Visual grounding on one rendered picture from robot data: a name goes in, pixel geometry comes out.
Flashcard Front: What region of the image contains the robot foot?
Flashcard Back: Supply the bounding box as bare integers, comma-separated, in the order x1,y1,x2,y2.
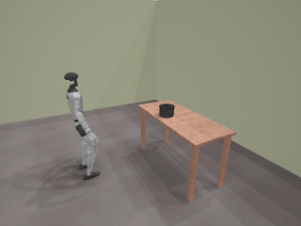
79,162,87,170
83,171,100,180

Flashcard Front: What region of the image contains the lid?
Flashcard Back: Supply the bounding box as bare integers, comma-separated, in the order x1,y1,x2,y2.
159,104,175,110

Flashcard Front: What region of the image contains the right robot hand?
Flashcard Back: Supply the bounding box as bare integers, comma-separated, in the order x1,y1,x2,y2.
87,133,101,148

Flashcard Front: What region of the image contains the table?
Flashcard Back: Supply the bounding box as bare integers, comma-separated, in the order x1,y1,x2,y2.
138,100,236,202

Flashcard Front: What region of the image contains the right robot foot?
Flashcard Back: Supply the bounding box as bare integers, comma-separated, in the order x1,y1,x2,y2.
83,171,100,180

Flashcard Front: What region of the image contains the right robot upper arm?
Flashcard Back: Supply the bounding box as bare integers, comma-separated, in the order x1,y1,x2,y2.
71,92,83,118

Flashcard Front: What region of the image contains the pot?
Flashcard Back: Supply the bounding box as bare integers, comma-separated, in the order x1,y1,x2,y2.
159,108,174,118

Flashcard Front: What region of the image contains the right robot forearm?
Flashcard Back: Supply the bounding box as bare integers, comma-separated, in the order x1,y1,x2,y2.
76,112,92,135

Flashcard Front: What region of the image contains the left robot foot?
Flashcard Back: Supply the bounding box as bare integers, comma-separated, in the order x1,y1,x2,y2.
79,162,87,170

